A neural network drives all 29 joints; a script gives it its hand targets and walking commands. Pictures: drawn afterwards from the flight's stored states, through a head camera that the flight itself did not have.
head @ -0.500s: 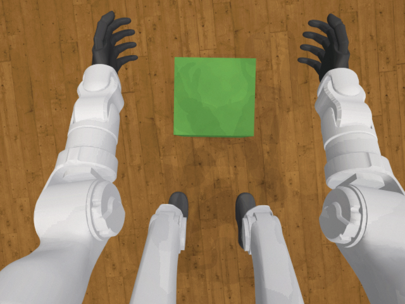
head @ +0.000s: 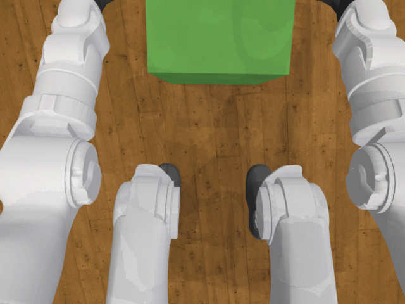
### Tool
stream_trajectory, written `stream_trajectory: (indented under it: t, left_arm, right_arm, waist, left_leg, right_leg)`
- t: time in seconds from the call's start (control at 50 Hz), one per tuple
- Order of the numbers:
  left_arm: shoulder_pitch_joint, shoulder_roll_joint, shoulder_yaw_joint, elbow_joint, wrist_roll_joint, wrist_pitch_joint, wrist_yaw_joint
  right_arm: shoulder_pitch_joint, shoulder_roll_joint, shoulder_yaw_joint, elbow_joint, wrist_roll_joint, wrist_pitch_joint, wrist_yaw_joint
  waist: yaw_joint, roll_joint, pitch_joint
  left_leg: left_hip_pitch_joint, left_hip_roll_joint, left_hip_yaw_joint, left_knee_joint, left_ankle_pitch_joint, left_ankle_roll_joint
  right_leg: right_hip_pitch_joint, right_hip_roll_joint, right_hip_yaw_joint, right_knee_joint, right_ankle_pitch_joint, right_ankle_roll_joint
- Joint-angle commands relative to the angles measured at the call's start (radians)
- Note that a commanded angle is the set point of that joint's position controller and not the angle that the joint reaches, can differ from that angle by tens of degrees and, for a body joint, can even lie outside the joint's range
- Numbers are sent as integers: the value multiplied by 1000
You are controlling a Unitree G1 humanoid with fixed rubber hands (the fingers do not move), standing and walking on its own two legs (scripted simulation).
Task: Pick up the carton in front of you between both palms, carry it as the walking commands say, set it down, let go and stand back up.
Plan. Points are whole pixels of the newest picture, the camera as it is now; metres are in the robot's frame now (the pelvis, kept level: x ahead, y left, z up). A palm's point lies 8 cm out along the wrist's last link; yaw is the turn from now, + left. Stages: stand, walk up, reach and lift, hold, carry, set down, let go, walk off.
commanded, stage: reach and lift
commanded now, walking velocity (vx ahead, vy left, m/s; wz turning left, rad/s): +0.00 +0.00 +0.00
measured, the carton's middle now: (216, 25) +0.56 +0.00 -0.28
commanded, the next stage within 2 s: none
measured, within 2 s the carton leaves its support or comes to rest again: leaves its support in 1.06 s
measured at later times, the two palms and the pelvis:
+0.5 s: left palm (111, 11) +0.56 +0.18 -0.21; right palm (329, 11) +0.56 -0.17 -0.21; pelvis +0.01 +0.00 -0.04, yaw +0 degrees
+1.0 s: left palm (123, 10) +0.56 +0.16 -0.21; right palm (315, 10) +0.56 -0.15 -0.21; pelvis +0.01 +0.00 -0.04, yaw +0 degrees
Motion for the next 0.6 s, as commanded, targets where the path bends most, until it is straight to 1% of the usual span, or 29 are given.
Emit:
stream_trajectory:
  t: [0.0,0.06,0.08,0.1,0.14,0.22,0.28,0.34,0.4,0.5,0.58]
  left_arm:
    - [-299,129,5,-32,3,-32,-3]
    - [-337,145,-10,-12,-9,-51,-4]
    - [-351,152,-20,-16,-18,-57,-3]
    - [-372,160,-22,-34,-25,-64,0]
    - [-395,164,-37,-50,-36,-74,2]
    - [-362,130,-57,-54,-60,-83,11]
    - [-315,111,-64,-56,-69,-84,18]
    - [-266,99,-55,-18,-61,-84,17]
    - [-258,92,-42,-11,-47,-87,13]
    - [-302,98,-38,-19,-44,-89,11]
    - [-366,44,-82,-19,-68,-84,7]
  right_arm:
    - [-297,-130,-9,-29,-4,-32,4]
    - [-334,-148,3,-7,6,-52,6]
    - [-348,-156,10,-10,13,-59,5]
    - [-366,-165,19,-21,19,-66,4]
    - [-387,-168,29,-40,27,-76,0]
    - [-367,-168,66,-44,55,-90,2]
    - [-329,-148,82,-45,66,-92,0]
    - [-278,-123,80,-6,59,-88,-2]
    - [-269,-113,71,2,48,-89,0]
    - [-312,-110,68,-11,42,-87,-4]
    - [-372,-54,106,-16,61,-82,-2]
  waist:
    - [0,12,-1105]
    - [-2,14,-1091]
    - [-3,15,-1109]
    - [3,11,-1115]
    - [-4,8,-1111]
    - [0,17,-1166]
    - [0,5,-1212]
    - [3,-4,-1155]
    - [4,-3,-1099]
    - [4,-3,-1067]
    - [3,-4,-1052]
  left_leg:
    - [577,40,99,-123,172,1]
    - [585,44,91,-76,216,0]
    - [600,45,90,-59,242,0]
    - [586,43,90,-51,243,1]
    - [598,38,85,-27,292,5]
    - [674,27,84,17,417,4]
    - [692,19,89,26,452,6]
    - [632,17,95,21,417,6]
    - [578,18,95,13,371,7]
    - [538,21,98,0,306,8]
    - [539,15,101,-13,269,10]
  right_leg:
    - [570,-33,-104,-115,171,-6]
    - [563,-37,-98,-67,208,-6]
    - [572,-37,-97,-52,231,-6]
    - [579,-39,-93,-40,236,-8]
    - [572,-36,-93,-17,289,-7]
    - [593,-28,-98,26,385,-10]
    - [632,-22,-102,37,427,-10]
    - [611,-20,-98,31,406,-10]
    - [581,-20,-89,19,368,-9]
    - [574,-22,-84,3,314,-12]
    - [587,-16,-85,-9,277,-19]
